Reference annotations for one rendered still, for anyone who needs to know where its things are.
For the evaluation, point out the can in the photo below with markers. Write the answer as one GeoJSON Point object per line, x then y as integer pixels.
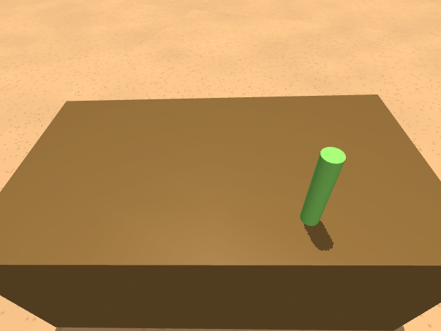
{"type": "Point", "coordinates": [328, 167]}

